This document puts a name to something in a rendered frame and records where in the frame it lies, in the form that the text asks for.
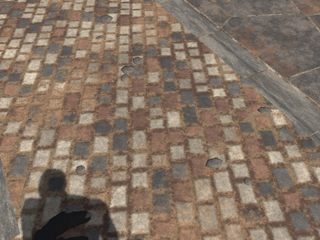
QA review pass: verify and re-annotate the left robot hand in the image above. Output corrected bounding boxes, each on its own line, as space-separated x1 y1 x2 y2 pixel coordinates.
32 211 92 240

